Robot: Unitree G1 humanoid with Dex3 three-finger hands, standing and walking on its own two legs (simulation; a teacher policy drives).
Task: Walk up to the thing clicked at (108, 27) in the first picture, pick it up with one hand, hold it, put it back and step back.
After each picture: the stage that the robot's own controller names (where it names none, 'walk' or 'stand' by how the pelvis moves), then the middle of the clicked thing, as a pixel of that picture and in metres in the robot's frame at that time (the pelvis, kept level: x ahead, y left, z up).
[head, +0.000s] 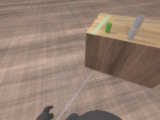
stand; (108, 27) +1.07 -0.12 +0.01
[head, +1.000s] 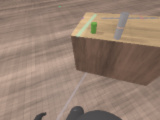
walk; (93, 28) +0.96 +0.10 +0.03
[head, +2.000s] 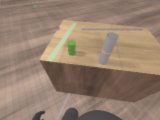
walk; (71, 48) +0.56 +0.22 +0.04
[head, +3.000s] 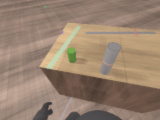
stand; (71, 55) +0.48 +0.21 +0.02
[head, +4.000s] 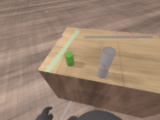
stand; (69, 59) +0.47 +0.22 +0.01
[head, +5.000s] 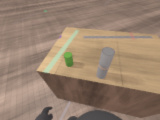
stand; (68, 59) +0.46 +0.23 +0.01
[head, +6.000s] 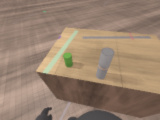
stand; (68, 60) +0.46 +0.23 +0.01
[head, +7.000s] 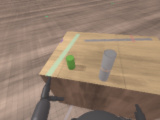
rise first; (70, 62) +0.45 +0.23 +0.01
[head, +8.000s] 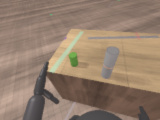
go down; (73, 59) +0.47 +0.22 +0.01
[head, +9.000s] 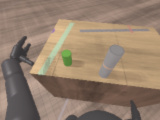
go down; (67, 58) +0.44 +0.20 +0.03
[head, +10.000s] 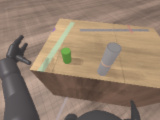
approach; (66, 56) +0.46 +0.20 +0.03
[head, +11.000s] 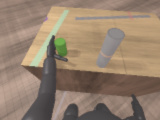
close; (61, 47) +0.47 +0.21 +0.07
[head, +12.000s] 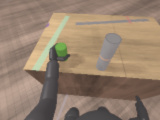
lift; (62, 52) +0.44 +0.20 +0.09
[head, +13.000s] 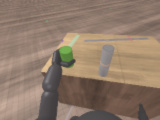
lift; (67, 57) +0.33 +0.17 +0.21
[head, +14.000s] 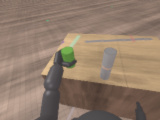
hold; (68, 58) +0.33 +0.17 +0.20
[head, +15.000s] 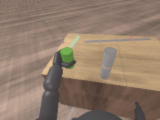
hold; (68, 58) +0.33 +0.17 +0.20
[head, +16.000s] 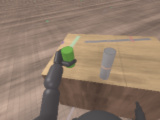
hold; (68, 57) +0.34 +0.17 +0.20
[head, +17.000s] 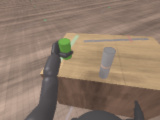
crouch; (65, 49) +0.38 +0.19 +0.22
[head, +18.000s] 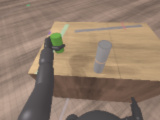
lower; (57, 43) +0.48 +0.23 +0.15
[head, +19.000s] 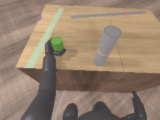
lower; (58, 47) +0.48 +0.21 +0.08
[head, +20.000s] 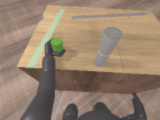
lower; (58, 47) +0.47 +0.22 +0.07
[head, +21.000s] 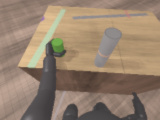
lower; (58, 48) +0.47 +0.21 +0.07
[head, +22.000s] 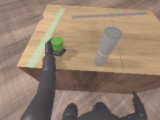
lower; (58, 47) +0.48 +0.21 +0.07
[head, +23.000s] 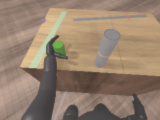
withdraw; (59, 50) +0.46 +0.21 +0.07
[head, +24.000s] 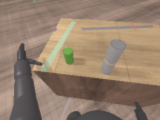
sink last; (68, 56) +0.44 +0.20 +0.05
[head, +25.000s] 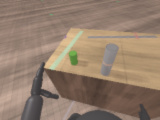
stand; (73, 58) +0.48 +0.22 +0.02
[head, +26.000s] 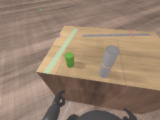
stand; (69, 60) +0.45 +0.21 +0.02
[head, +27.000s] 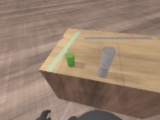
stand; (70, 60) +0.47 +0.22 +0.01
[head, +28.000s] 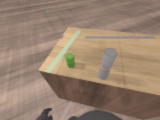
stand; (70, 60) +0.45 +0.21 +0.01
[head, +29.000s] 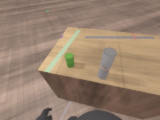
stand; (69, 60) +0.45 +0.22 +0.01
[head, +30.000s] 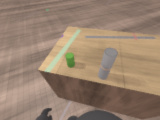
stand; (70, 60) +0.45 +0.22 +0.01
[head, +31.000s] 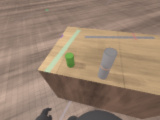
stand; (70, 60) +0.45 +0.22 +0.01
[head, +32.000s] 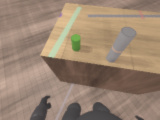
walk; (76, 43) +0.53 +0.16 +0.02
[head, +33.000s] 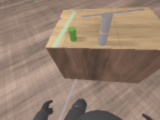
walk; (72, 34) +0.69 +0.25 +0.03
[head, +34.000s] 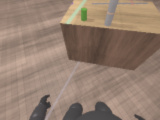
walk; (84, 14) +1.01 +0.20 +0.04
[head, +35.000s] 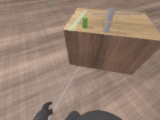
stand; (84, 22) +1.05 +0.20 +0.02
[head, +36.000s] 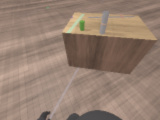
stand; (82, 25) +1.09 +0.21 +0.01
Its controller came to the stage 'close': yes
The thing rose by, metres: 0.22
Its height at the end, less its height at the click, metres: +0.00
